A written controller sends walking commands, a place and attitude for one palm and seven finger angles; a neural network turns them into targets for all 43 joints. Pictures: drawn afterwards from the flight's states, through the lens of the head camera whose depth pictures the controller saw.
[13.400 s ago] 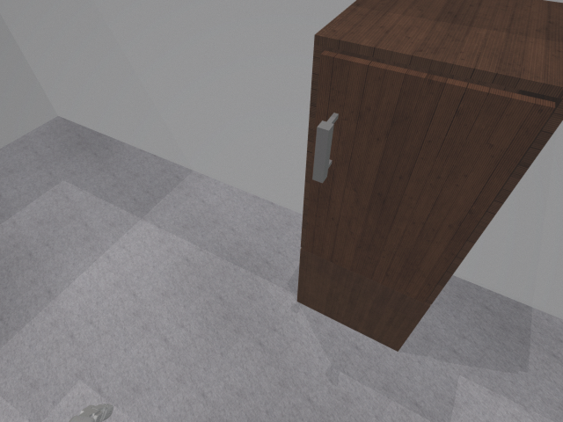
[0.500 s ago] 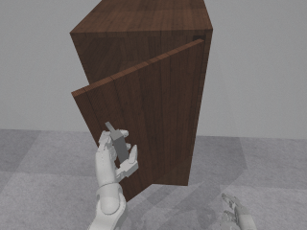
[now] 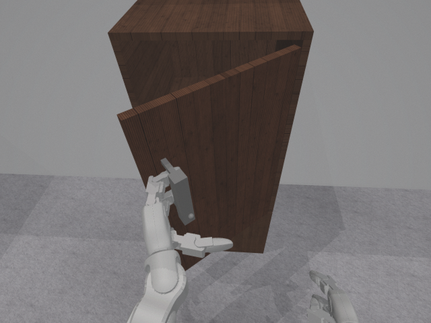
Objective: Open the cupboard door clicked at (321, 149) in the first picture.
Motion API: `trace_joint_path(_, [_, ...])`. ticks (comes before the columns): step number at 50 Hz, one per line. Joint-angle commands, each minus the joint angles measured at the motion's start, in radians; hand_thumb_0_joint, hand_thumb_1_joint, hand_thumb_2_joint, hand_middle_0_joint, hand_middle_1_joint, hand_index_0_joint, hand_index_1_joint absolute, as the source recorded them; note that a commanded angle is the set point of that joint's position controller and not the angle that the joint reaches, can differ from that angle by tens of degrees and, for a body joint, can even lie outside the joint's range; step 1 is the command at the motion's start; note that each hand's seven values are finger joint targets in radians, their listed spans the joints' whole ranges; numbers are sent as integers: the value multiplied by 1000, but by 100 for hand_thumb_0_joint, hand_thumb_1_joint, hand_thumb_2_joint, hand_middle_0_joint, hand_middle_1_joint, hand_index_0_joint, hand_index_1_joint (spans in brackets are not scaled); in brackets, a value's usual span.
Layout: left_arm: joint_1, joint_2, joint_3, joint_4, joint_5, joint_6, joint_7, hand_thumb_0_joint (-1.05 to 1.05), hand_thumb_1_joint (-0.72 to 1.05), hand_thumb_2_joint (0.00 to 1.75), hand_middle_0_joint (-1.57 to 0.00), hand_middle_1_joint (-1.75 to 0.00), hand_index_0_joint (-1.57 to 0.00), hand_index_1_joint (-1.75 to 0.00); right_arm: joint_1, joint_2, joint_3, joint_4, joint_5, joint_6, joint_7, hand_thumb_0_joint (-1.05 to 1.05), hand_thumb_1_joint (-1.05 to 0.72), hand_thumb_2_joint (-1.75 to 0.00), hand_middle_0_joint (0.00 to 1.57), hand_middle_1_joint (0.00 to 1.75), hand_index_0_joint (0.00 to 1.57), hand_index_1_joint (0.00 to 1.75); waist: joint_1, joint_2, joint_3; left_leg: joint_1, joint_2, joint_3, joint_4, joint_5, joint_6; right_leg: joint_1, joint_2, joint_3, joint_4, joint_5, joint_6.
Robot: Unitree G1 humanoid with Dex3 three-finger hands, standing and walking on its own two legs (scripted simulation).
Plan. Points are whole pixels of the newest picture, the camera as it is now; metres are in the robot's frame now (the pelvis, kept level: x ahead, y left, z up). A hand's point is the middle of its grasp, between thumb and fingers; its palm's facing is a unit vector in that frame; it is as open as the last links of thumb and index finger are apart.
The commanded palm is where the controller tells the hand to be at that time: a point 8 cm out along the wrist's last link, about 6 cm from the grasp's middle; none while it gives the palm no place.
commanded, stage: open thumb and fingers to let go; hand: left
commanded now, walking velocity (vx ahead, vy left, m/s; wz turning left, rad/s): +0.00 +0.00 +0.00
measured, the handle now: (176, 191) +0.33 +0.09 +0.09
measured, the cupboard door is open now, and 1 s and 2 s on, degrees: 40 46 46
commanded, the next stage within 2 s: slide the hand sideways off the handle in 0.10 s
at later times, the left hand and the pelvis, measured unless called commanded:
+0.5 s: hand (199, 241) +0.24 +0.04 +0.09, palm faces -0.15 -0.99 +0.02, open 16.4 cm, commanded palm +0.21 +0.09 +0.09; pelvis -0.02 +0.02 +0.00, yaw -1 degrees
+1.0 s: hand (172, 265) +0.20 +0.08 +0.09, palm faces -0.08 -1.00 +0.00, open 16.3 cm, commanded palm +0.17 +0.13 +0.09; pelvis -0.01 +0.01 -0.01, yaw -1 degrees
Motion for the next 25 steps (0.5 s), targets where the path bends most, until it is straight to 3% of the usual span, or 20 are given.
trace_joint_path(1, [-219, -209, -68, -224, 25, -40, 13, 0, -50, 30, -18, -45, -18, -45, -129, -72, -30, -168, -1, -58, 0, 0, -90, -90, 20, 30, 20, 30, -5, -124, -193, 226, -35, 11, -63, 216, 67, -85, 7, 7, -174, 395, 12])
trace_joint_path(4, [-225, -218, -69, -229, 19, -25, 21, 0, -50, 30, -15, -30, -15, -30, -139, -68, -27, -169, 1, -56, 5, 0, -90, -90, 20, 30, 20, 30, -5, -103, -185, 228, -33, 15, -63, 208, 62, -90, 11, 2, -177, 374, 9])
trace_joint_path(10, [-245, -248, -78, -198, 26, -4, 40, 0, -50, 30, -15, -30, -15, -30, -163, -61, -24, -162, -2, -58, 16, 0, -90, -90, 20, 30, 20, 30, 5, -82, -165, 224, -26, 2, -72, 184, 57, -111, 20, -12, -175, 302, -4])
trace_joint_path(11, [-242, -120, -293, -220, 121, -51, -176, 0, -50, 30, -15, -30, -15, -30, -65, -107, -28, -149, 5, -44, 31, 0, -90, -90, 20, 30, 20, 30, -103, -150, -94, 231, -34, 0, -82, 203, 80, -165, 12, 39, -169, 379, 11])
trace_joint_path(12, [-287, -51, -208, -282, 71, -107, -288, 0, -50, 30, -15, -30, -15, -30, -59, -99, -38, -183, 14, -44, 24, 0, -90, -90, 20, 30, 20, 30, -67, -131, -170, 226, -34, 3, -76, 218, 86, -126, 12, 42, -152, 431, 8])
trace_joint_path(13, [-305, -10, -197, -315, 48, -146, -374, 0, -50, 30, -15, -30, -15, -30, -61, -104, -36, -196, 15, -50, 16, 0, -90, -90, 20, 30, 20, 30, -64, -85, -218, 243, -40, 10, -66, 221, 89, -109, 7, 47, -136, 450, 7])
trace_joint_path(14, [-288, 0, -193, -311, 11, -170, -451, 0, -50, 30, -15, -30, -15, -30, -54, -101, -29, -205, 23, -58, 9, 0, -90, -90, 20, 30, 20, 30, -70, -76, -218, 246, -43, 11, -60, 211, 91, -113, 5, 43, -135, 447, 8])
trace_joint_path(15, [-290, 14, -168, -327, -28, -184, -495, 0, -50, 30, -15, -30, -15, -30, -53, -100, -26, -219, 32, -65, 2, 0, -90, -90, 20, 30, 20, 30, -66, -44, -224, 254, -42, 12, -60, 186, 89, -119, 6, 42, -138, 405, 6])
trace_joint_path(16, [-289, 1, -152, -304, -64, -189, -514, 0, -50, 30, -15, -30, -15, -30, -62, -92, -17, -228, 38, -76, -4, 0, -90, -90, 20, 30, 20, 30, -67, -56, -193, 239, -42, 8, -65, 136, 86, -142, 9, 35, -150, 339, 9])
trace_joint_path(18, [-293, -9, -100, -269, -112, -187, -499, 0, -50, 30, -15, -30, -15, -30, -72, -93, -10, -229, 45, -96, -17, 0, -90, -90, 20, 30, 20, 30, -60, -103, -147, 212, -41, -2, -81, 53, 79, -170, 16, 26, -177, 220, 15])
trace_joint_path(20, [-248, 15, -45, -248, -126, -176, -457, 0, -50, 30, -15, -30, -15, -30, -81, -98, -9, -229, 45, -108, -22, 0, -90, -90, 20, 30, 20, 30, -36, -145, -135, 198, -39, -5, -102, 17, 74, -158, 18, 23, -193, 157, 17])
trace_joint_path(24, [-146, 14, -29, -283, -91, -165, -390, 0, -50, 30, -15, -30, -15, -30, -77, -91, -14, -243, 40, -110, -8, 0, -90, -90, 20, 30, 20, 30, -7, -117, -151, 212, -36, 11, -114, 64, 70, -134, 20, 16, -177, 208, 13])
trace_joint_path(25, [-100, 42, -10, -290, -78, -165, -383, 0, -50, 30, -15, -30, -15, -30, -73, -95, -16, -251, 36, -108, -4, 0, -90, -90, 20, 30, 20, 30, 10, -126, -168, 208, -38, 13, -115, 86, 71, -107, 18, 20, -172, 232, 10])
